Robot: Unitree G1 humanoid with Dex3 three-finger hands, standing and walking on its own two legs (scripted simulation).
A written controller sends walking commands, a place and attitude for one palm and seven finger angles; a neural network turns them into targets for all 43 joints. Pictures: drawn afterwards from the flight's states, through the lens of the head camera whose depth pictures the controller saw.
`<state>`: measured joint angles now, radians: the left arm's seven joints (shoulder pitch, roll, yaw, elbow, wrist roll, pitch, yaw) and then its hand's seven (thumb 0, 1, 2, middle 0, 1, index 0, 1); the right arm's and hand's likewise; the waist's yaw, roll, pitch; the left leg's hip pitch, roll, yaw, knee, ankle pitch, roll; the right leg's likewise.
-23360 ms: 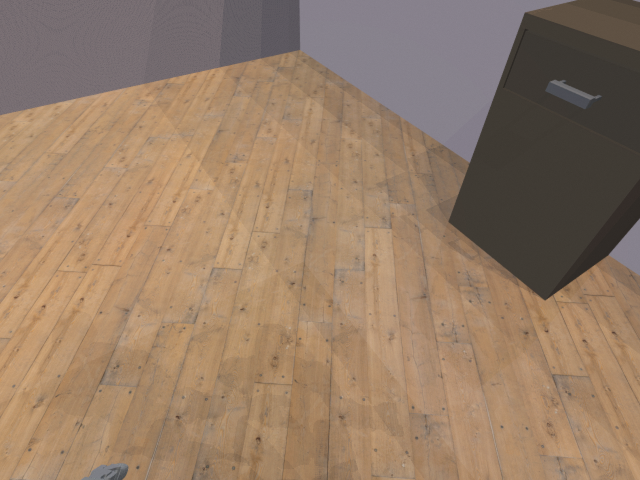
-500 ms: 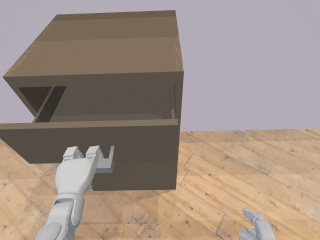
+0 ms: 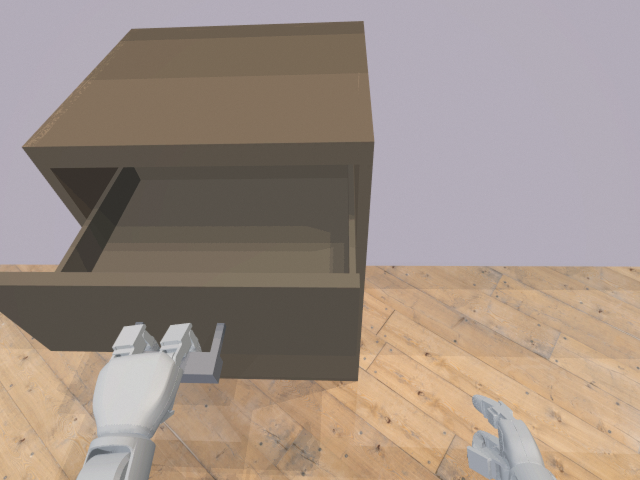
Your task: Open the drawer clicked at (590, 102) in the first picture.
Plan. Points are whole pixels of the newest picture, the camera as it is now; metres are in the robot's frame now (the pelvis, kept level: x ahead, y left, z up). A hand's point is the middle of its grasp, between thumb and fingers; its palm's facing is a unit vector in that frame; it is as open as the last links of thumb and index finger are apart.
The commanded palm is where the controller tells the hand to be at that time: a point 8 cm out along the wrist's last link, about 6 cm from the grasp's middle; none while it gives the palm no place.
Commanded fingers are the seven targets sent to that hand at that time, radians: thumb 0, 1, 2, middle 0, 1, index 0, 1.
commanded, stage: pull the drawer open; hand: left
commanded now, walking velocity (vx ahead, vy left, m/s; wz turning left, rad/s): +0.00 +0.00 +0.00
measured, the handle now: (173, 348) +0.27 +0.22 +0.02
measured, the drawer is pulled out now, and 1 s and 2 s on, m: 0.22 0.30 0.30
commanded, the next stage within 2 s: open the thumb to release the handle in 0.84 s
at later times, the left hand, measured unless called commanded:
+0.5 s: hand (145, 455) +0.15 +0.22 +0.00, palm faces -0.01 -0.11 -0.99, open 6.2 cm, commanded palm +0.11 +0.23 +0.06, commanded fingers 0.00 0.90 0.90 -0.40 -1.35 -0.40 -1.35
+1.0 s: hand (138, 476) +0.13 +0.22 +0.00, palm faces -0.02 -0.10 -1.00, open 6.2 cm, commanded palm +0.10 +0.23 +0.06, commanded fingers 0.00 0.62 0.78 -0.38 -1.32 -0.38 -1.32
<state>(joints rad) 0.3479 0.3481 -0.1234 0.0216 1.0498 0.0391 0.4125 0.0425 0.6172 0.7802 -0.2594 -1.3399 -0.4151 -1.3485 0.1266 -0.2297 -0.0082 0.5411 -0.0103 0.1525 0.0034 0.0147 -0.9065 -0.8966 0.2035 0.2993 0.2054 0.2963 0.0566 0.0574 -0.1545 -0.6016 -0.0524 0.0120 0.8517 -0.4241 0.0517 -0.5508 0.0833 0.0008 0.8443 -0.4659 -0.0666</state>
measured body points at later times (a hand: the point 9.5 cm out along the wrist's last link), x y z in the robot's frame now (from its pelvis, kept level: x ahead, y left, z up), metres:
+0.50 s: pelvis +0.00 -0.01 -0.01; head +0.02 -0.03 +0.44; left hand +0.14 +0.22 +0.06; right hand +0.21 -0.22 -0.10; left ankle +0.00 +0.09 -0.70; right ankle -0.03 -0.08 -0.70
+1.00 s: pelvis -0.01 -0.02 -0.02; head +0.01 -0.04 +0.43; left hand +0.12 +0.22 +0.06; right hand +0.20 -0.24 -0.10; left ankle +0.00 +0.09 -0.70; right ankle -0.03 -0.08 -0.70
